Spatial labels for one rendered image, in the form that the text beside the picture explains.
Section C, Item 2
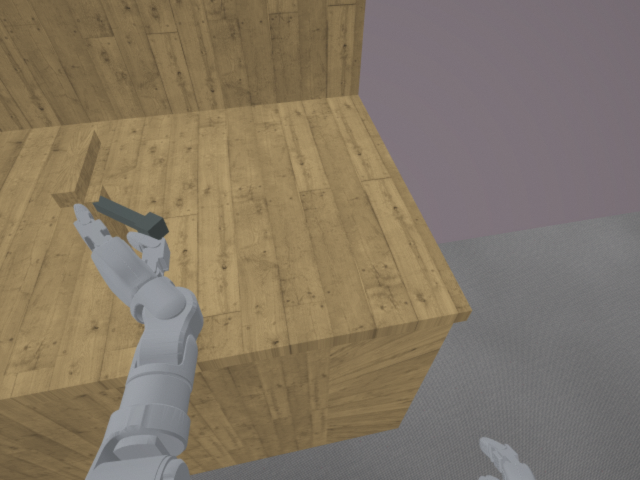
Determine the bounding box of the counter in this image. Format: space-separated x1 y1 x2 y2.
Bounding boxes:
0 0 472 480

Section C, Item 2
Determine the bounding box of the robot left hand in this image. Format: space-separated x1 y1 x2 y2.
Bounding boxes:
73 204 170 307

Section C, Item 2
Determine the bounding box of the robot left forearm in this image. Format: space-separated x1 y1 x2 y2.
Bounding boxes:
85 276 204 480

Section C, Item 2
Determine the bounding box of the robot right hand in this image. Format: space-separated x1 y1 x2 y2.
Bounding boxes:
478 437 536 480

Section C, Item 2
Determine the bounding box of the robot left upper arm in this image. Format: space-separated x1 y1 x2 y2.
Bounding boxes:
87 455 190 480

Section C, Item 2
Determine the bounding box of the tap lever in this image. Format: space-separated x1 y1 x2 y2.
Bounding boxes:
93 196 169 240

